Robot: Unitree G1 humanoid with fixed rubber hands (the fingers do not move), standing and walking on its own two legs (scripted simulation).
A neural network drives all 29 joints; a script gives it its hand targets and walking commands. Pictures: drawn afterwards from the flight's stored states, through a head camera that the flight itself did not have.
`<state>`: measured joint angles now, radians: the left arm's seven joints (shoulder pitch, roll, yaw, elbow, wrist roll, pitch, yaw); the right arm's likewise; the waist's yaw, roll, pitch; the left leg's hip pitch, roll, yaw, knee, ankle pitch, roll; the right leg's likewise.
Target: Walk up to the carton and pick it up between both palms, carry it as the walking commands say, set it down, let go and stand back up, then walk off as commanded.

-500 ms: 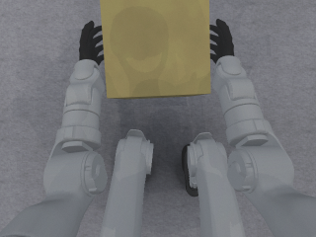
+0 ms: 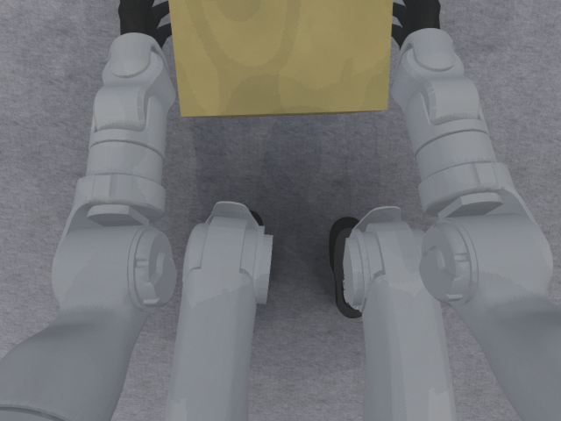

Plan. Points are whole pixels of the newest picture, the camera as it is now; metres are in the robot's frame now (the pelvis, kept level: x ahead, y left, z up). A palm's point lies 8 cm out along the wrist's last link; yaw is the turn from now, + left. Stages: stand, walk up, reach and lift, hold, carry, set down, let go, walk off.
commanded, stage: set down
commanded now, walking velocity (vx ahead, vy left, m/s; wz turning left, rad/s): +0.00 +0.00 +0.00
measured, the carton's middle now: (279, 34) +0.53 +0.05 -0.24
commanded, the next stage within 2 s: none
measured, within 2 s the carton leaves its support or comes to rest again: rests again in 0.70 s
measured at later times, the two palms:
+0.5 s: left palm (147, 35) +0.51 +0.19 -0.18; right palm (414, 35) +0.52 -0.11 -0.18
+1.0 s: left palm (155, 49) +0.50 +0.19 -0.20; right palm (405, 41) +0.52 -0.10 -0.21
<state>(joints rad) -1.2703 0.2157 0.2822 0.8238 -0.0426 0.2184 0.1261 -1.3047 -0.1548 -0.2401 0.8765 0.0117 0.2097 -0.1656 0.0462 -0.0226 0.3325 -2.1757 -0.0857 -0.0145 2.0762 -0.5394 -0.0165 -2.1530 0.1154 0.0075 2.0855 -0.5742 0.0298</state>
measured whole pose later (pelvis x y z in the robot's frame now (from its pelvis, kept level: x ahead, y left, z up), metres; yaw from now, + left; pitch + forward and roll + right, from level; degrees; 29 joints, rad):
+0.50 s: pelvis -0.01 +0.00 -0.03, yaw +0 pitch +31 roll -1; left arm -1.39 0.26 0.24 0.99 -0.07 0.23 0.13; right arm -1.41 -0.19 -0.24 1.01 0.01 0.22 -0.17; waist 0.05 -0.01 0.40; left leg -2.18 -0.09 -0.01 2.16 -0.52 -0.02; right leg -2.16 0.12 0.00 2.17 -0.55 0.03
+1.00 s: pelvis +0.00 +0.00 -0.03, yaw +0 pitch +34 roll +0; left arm -1.31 0.25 0.24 0.98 -0.07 0.18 0.12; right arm -1.38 -0.18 -0.19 1.06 0.03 0.19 -0.18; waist 0.06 -0.03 0.36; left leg -2.22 -0.07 -0.01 2.19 -0.56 -0.02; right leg -2.21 0.14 0.00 2.20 -0.58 0.03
